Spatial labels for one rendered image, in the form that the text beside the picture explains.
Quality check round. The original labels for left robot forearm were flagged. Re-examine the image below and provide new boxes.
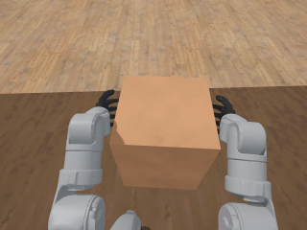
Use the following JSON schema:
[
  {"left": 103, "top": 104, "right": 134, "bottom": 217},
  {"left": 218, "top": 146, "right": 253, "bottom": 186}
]
[{"left": 48, "top": 106, "right": 110, "bottom": 229}]

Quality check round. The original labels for left robot upper arm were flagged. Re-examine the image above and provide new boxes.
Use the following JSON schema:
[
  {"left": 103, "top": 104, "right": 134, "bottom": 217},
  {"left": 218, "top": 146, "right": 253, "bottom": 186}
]
[{"left": 48, "top": 193, "right": 106, "bottom": 230}]

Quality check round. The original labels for right robot upper arm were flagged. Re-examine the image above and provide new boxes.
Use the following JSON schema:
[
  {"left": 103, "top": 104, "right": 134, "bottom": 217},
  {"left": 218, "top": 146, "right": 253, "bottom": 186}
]
[{"left": 218, "top": 202, "right": 278, "bottom": 230}]

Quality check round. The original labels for right robot hand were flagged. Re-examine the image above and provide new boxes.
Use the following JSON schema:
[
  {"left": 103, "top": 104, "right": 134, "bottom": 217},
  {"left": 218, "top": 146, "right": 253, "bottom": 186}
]
[{"left": 212, "top": 95, "right": 235, "bottom": 134}]

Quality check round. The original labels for left robot shin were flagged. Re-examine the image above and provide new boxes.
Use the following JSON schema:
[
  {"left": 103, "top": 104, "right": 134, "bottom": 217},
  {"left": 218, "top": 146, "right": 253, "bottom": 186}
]
[{"left": 126, "top": 210, "right": 137, "bottom": 216}]

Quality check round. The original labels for right robot forearm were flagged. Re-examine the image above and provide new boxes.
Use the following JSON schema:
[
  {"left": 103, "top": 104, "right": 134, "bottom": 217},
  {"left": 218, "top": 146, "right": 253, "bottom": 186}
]
[{"left": 219, "top": 113, "right": 278, "bottom": 230}]

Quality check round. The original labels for left robot thigh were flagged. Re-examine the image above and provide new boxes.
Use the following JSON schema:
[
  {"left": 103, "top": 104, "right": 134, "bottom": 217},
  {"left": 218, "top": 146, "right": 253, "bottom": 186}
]
[{"left": 110, "top": 214, "right": 142, "bottom": 230}]

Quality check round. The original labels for carton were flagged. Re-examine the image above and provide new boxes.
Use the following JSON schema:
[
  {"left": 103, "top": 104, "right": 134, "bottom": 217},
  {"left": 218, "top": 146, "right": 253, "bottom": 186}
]
[{"left": 109, "top": 75, "right": 221, "bottom": 190}]

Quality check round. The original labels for left robot hand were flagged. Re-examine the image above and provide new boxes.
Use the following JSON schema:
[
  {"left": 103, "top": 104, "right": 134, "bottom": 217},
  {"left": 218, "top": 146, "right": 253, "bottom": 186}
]
[{"left": 96, "top": 89, "right": 119, "bottom": 127}]

